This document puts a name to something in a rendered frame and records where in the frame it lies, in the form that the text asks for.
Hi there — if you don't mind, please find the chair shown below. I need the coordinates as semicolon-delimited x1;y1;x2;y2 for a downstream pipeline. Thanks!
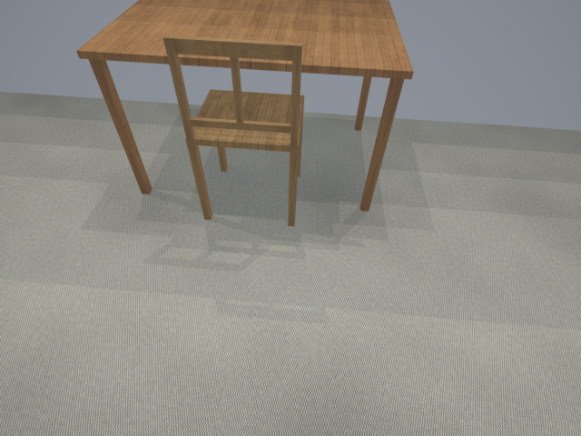
163;35;304;226

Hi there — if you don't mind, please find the table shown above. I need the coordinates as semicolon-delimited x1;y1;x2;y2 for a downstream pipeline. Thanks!
76;0;414;212

